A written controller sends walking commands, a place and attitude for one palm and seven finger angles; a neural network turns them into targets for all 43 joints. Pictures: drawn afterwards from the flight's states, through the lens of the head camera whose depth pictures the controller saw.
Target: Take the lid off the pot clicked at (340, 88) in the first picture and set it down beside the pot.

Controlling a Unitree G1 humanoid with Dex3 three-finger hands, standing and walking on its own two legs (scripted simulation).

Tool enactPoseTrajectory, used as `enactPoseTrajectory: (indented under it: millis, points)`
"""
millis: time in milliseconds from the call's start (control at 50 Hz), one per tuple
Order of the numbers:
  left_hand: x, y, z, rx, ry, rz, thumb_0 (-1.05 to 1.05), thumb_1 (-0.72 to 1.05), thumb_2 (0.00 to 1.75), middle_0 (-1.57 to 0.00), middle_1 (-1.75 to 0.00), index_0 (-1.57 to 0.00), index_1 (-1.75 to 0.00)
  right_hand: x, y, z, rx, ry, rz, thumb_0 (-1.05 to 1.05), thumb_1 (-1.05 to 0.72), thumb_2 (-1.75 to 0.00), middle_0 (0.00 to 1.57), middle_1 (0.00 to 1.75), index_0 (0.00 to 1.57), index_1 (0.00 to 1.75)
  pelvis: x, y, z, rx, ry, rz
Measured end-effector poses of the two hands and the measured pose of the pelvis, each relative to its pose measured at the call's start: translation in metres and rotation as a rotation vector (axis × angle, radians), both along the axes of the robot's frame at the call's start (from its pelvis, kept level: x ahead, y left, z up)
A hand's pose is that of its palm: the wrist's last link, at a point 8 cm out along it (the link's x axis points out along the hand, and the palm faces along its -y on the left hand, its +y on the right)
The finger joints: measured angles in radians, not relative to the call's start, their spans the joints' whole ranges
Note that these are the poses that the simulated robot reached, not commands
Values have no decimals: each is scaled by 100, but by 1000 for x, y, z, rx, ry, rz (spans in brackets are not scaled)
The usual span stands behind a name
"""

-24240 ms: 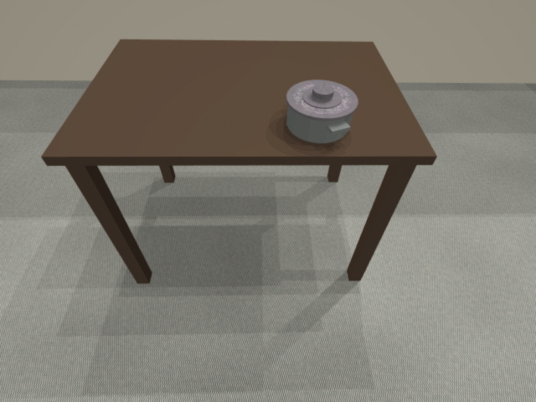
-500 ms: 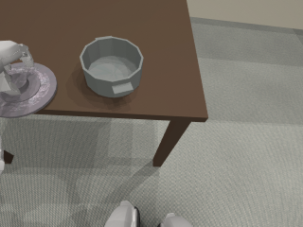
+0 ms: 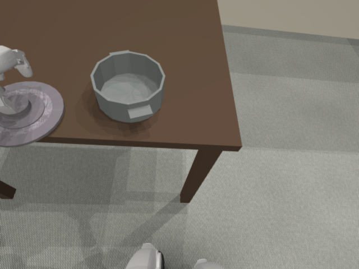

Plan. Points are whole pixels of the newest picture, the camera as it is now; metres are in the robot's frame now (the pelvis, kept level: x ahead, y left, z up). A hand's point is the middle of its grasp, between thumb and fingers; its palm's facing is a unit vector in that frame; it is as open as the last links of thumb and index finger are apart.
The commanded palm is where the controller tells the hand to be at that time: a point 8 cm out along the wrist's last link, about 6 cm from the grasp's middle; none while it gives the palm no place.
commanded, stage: raise the empty hand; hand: left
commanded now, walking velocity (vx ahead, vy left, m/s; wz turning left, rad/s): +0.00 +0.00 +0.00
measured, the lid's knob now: (16, 105) +0.48 +0.36 +0.02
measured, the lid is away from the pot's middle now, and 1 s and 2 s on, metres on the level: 0.26 0.26 0.26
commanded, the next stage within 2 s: draw the hand back to the body in 1.10 s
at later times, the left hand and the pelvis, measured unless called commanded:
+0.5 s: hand out of the picture +0.46 +0.35 +0.14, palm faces -0.38 -0.13 -0.91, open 11.0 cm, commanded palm +0.50 +0.34 +0.21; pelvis +0.01 -0.01 +0.01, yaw +1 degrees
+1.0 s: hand out of the picture +0.47 +0.36 +0.19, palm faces -0.34 -0.16 -0.93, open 11.0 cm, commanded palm +0.50 +0.35 +0.26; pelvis +0.02 -0.01 +0.02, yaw +1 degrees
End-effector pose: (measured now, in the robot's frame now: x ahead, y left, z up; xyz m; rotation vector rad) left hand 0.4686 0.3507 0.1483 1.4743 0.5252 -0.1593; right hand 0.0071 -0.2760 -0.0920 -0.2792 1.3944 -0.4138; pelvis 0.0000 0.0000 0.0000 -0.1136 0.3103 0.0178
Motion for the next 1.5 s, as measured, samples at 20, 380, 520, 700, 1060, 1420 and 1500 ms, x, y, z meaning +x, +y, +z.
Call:
enactPoseTrajectory:
  millis: [20, 380, 520, 700, 1060, 1420, 1500]
  points:
    - [-1, 0, 1, 2, 6, 8, 0, -2, 69, -38, -83, -38, -83, 1, 0, 0, 4, -4, 3, 0, -91, -90, 21, 30, 20, 30, 0, -1, 0, 1, -3, 0]
    - [-7, -1, 39, 15, -7, 62, 0, -2, 69, -38, -83, -38, -83, 16, -8, 2, 27, -49, 19, 1, -91, -90, 21, 30, 20, 30, 5, -9, 8, 17, -44, 5]
    - [-3, -3, 54, 1, -27, 75, 0, -2, 69, -38, -83, -38, -83, 19, -10, 4, 28, -51, 14, 1, -91, -90, 21, 30, 20, 30, 8, -11, 11, 22, -52, 5]
    - [5, 0, 70, 12, -49, 91, 0, -2, 69, -38, -83, -38, -83, 23, -10, 7, 30, -53, 11, 1, -91, -90, 21, 30, 20, 30, 14, -10, 14, 24, -54, 3]
    - [5, 14, 105, 16, -86, 143, 0, -2, 69, -38, -83, -38, -83, 36, -1, 10, 58, -68, 22, 1, -91, -90, 21, 30, 20, 30, 18, -4, 19, 26, -64, 11]
    - [-3, -2, 105, 13, -104, 86, 0, -2, 69, -38, -83, -38, -83, 40, 4, 10, 79, -103, 40, 1, -91, -90, 20, 30, 20, 30, 11, -1, 21, 37, -85, 15]
    - [-12, -1, 95, 29, -81, 92, 0, -2, 69, -38, -83, -38, -83, 44, 6, 11, 97, -120, 48, 1, -91, -90, 20, 30, 20, 29, 9, -2, 22, 40, -102, 14]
